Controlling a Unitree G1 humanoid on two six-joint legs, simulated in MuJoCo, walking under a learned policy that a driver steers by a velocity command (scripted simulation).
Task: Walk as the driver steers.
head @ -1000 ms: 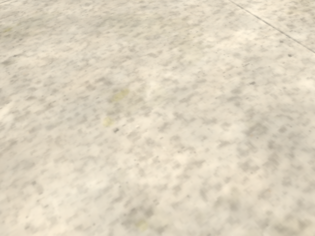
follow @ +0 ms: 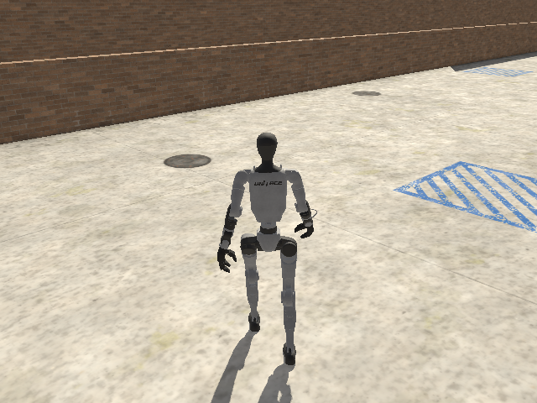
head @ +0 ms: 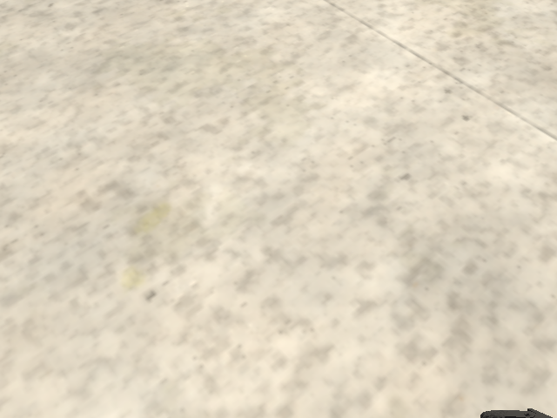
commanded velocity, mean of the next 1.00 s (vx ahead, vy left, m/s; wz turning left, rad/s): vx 0.49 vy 0.00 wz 0.26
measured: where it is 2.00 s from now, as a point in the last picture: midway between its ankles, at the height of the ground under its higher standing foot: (258, 198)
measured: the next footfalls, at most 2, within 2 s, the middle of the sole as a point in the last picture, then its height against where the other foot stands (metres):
right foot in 0.54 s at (340, 416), level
left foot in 1.06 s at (228, 325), level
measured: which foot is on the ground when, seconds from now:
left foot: down 0.00-0.54, up 0.56-1.00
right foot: down 0.00-0.00, up 0.02-0.52, down 0.54-1.00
